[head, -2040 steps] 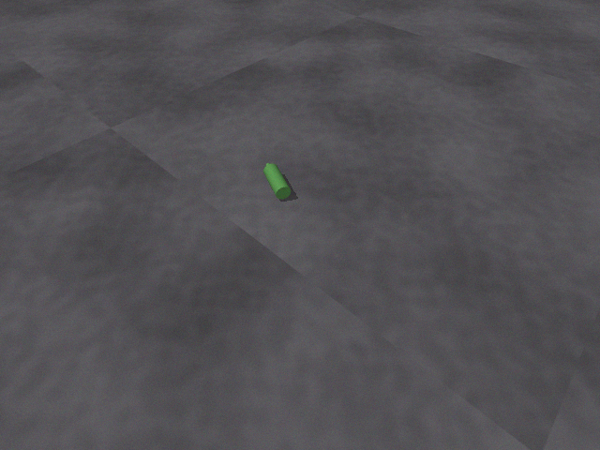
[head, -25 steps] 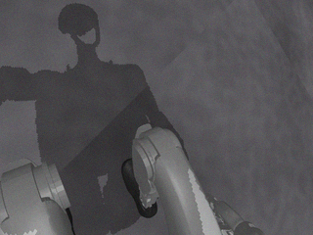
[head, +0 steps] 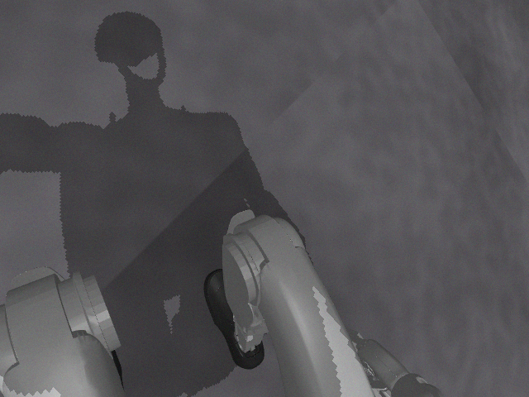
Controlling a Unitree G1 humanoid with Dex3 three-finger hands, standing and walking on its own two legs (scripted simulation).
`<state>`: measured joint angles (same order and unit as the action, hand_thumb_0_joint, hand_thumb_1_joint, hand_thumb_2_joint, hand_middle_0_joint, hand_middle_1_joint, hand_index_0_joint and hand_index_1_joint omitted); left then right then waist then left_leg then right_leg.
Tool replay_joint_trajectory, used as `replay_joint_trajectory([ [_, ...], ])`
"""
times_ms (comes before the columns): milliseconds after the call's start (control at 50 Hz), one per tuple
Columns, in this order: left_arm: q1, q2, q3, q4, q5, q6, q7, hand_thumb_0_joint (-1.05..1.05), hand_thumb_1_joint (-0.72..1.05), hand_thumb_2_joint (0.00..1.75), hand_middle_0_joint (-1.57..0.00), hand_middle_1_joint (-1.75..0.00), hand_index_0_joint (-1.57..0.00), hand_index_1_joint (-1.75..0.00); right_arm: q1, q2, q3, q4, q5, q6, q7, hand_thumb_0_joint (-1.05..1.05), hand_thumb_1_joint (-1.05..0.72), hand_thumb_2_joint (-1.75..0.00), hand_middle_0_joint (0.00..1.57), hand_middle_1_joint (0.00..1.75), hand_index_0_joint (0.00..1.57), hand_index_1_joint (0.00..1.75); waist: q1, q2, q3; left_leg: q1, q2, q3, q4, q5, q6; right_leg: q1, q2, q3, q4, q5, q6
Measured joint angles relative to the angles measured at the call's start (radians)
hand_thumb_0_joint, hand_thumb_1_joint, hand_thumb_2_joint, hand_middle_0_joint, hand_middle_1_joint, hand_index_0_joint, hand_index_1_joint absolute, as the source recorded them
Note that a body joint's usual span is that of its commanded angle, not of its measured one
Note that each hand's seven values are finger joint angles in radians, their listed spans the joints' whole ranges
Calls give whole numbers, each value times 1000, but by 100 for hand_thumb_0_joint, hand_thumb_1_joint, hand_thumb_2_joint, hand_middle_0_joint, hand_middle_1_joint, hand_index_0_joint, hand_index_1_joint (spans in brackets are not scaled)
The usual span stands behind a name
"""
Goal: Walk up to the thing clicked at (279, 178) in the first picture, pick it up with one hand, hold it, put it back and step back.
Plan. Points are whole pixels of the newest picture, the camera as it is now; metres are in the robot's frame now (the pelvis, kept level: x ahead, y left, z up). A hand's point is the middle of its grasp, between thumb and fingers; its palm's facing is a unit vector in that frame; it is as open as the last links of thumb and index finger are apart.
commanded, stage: open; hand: left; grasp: from above
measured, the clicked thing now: out of the picture +0.45 +0.38 -0.27
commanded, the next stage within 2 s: withdraw in 0.26 s
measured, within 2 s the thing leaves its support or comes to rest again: neither
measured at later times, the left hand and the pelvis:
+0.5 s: hand out of the picture +0.45 +0.35 -0.23, palm faces -0.42 -0.13 -0.90, open 13.8 cm; pelvis +0.00 +0.00 +0.00, yaw +0 degrees
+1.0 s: hand out of the picture +0.42 +0.37 -0.06, palm faces -0.51 -0.14 -0.85, open 14.0 cm; pelvis -0.01 -0.01 +0.06, yaw +6 degrees
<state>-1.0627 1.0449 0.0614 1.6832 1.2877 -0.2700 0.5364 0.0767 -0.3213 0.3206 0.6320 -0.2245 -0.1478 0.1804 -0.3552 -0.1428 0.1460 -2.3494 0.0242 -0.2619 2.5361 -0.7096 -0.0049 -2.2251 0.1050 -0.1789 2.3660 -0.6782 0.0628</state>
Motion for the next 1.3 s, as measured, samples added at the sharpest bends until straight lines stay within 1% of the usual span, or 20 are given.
replay_joint_trajectory([
  [120, 3, 1, 0, -6, 14, -11, 0, 0, -43, 91, -13, -100, -15, -99, 3, 0, 2, -1, 4, -2, 0, 0, -90, -90, 21, 30, 20, 30, 1, -9, 0, 4, -1, -2, 0, 1, -3, 3, -1, -2, 1, 1, -2],
  [240, -6, 8, -2, 2, 23, -12, 12, 0, -46, 94, -9, -103, -11, -102, 0, -6, 0, -2, 1, -6, 3, 0, -90, -90, 21, 30, 20, 30, -1, -9, 4, 0, -3, -2, 2, 7, -5, -2, -2, -2, 5, 6, -3],
  [380, -6, 11, 5, 4, 13, -5, 18, 0, -46, 94, -8, -105, -10, -103, -2, -8, 4, -5, -3, -4, 1, 0, -90, -90, 20, 30, 20, 30, -2, -6, 8, -2, 3, -1, 2, 9, -2, -8, 2, 0, 3, 13, 2],
  [440, -8, 11, 4, 3, 8, -1, 11, 0, -46, 94, -8, -105, -10, -103, -1, -7, 5, -4, -3, -5, -1, 0, -90, -89, 20, 30, 20, 30, -3, -6, 8, -1, 4, 0, 3, 8, 0, -7, 4, 1, 3, 14, 4],
  [500, -1, 5, 22, -34, 9, 4, 5, 0, -47, 95, -8, -105, -10, -103, 8, -5, 2, -7, -1, -6, -1, 0, -90, -89, 20, 30, 20, 30, 1, -5, 5, -1, 4, 0, 3, 8, -1, -7, 3, 0, 3, 13, 2],
  [560, 18, -15, 47, -96, 4, 20, 15, 0, -48, 95, -8, -104, -10, -102, 26, -2, -8, -7, 3, -3, 3, 0, -90, -89, 20, 30, 20, 30, 10, 4, -18, -5, 2, 0, 0, 7, -4, -10, 0, 0, 2, 10, -4],
  [640, 52, -63, 65, -193, -15, 73, 4, 0, -49, 96, -8, -103, -10, -101, 54, 6, -47, 4, 18, 6, 18, 1, -90, -90, 21, 30, 20, 30, 31, 39, -80, -18, -2, 9, -12, 5, -6, -23, -7, 5, -2, 2, -11],
  [700, 88, -106, 62, -284, -46, 126, -40, 0, -49, 97, -8, -102, -10, -101, 69, 12, -91, 14, 41, 22, 29, 1, -90, -90, 21, 30, 20, 30, 56, 81, -134, -23, -4, 23, -29, 4, -4, -28, -14, 16, -10, -7, -14],
  [740, 100, -133, 42, -333, -73, 162, -89, 0, -50, 97, -8, -101, -10, -101, 72, 16, -120, 20, 61, 40, 34, 1, -91, -90, 20, 30, 20, 30, 75, 109, -165, -18, -5, 40, -49, 6, 0, -23, -19, 28, -20, -13, -11],
  [800, 88, -159, -1, -371, -120, 202, -192, 0, -50, 98, -8, -101, -9, -100, 64, 27, -158, 21, 90, 72, 31, 1, -91, -90, 20, 30, 20, 30, 100, 139, -190, 10, -3, 69, -93, 13, 8, 0, -26, 52, -47, -15, -7],
  [860, 73, -180, -49, -387, -167, 223, -309, 0, -51, 98, -8, -101, -9, -101, 58, 29, -182, 6, 114, 103, 15, 1, -91, -90, 20, 30, 20, 30, 123, 161, -197, 50, -2, 91, -146, 24, 13, 34, -31, 69, -88, -10, -11],
  [900, 76, -197, -73, -412, -190, 225, -380, 0, -51, 99, -8, -101, -9, -101, 61, 22, -191, -7, 128, 120, -3, 1, -91, -90, 20, 30, 20, 30, 137, 174, -193, 75, -4, 101, -181, 34, 14, 59, -37, 75, -117, -5, -16],
  [940, 84, -217, -89, -442, -209, 213, -437, 0, -51, 99, -8, -101, -9, -101, 67, 13, -196, -18, 139, 138, -25, 1, -91, -90, 20, 30, 20, 30, 148, 179, -187, 99, -6, 110, -216, 45, 13, 80, -42, 82, -144, 1, -20],
  [1000, 95, -239, -97, -468, -221, 170, -487, 0, -50, 99, -8, -100, -9, -100, 79, -1, -197, -24, 149, 161, -56, 0, -90, -90, 20, 30, 20, 30, 156, 174, -180, 122, -10, 116, -254, 60, 9, 99, -48, 86, -174, 12, -24],
  [1040, 101, -244, -91, -470, -214, 131, -499, 0, -49, 99, -9, -100, -9, -100, 86, -8, -195, -24, 149, 173, -74, 0, -90, -90, 20, 30, 20, 30, 155, 161, -176, 127, -10, 116, -265, 67, 6, 102, -49, 86, -182, 19, -25],
  [1080, 107, -241, -77, -463, -197, 84, -493, 0, -49, 99, -9, -100, -9, -100, 91, -15, -193, -21, 145, 181, -87, 0, -90, -90, 20, 30, 20, 30, 149, 145, -171, 125, -11, 111, -265, 73, 1, 98, -49, 82, -180, 25, -27],
  [1120, 111, -234, -59, -448, -167, 38, -463, 0, -49, 99, -9, -100, -9, -100, 94, -21, -190, -14, 137, 186, -95, 0, -90, -90, 20, 30, 20, 30, 142, 131, -168, 113, -13, 105, -254, 77, -4, 86, -49, 77, -169, 30, -30],
  [1200, 88, -220, -48, -360, -93, -11, -349, 0, -49, 99, -9, -99, -9, -100, 86, -27, -181, 8, 117, 194, -94, 1, -90, -90, 20, 30, 20, 30, 121, 107, -159, 79, -19, 100, -214, 86, -9, 53, -51, 73, -128, 35, -32],
  [1260, 60, -206, -32, -281, -40, -19, -265, 0, -49, 99, -9, -99, -9, -99, 73, -19, -172, 20, 101, 189, -91, 1, -90, -89, 20, 30, 20, 30, 102, 99, -146, 46, -23, 96, -180, 94, -9, 23, -51, 71, -96, 40, -31],
  [1300, 40, -195, -15, -244, -7, -14, -220, 0, -49, 98, -9, -99, -10, -99, 68, -7, -168, 25, 91, 180, -89, 1, -90, -89, 20, 30, 20, 30, 91, 95, -136, 26, -24, 95, -161, 98, -8, 5, -50, 71, -77, 44, -29],
])
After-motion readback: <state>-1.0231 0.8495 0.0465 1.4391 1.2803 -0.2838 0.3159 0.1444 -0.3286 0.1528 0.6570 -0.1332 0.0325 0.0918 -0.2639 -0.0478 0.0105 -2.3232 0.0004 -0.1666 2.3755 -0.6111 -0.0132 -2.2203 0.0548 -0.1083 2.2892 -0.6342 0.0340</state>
